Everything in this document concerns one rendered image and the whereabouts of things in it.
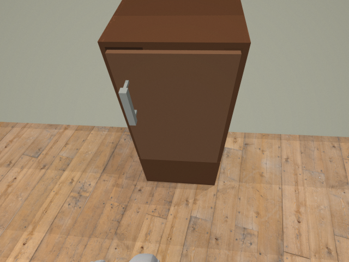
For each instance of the handle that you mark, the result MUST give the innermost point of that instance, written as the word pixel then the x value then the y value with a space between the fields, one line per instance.
pixel 127 104

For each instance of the cupboard door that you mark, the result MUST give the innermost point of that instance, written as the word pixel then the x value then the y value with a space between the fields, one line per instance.
pixel 182 98

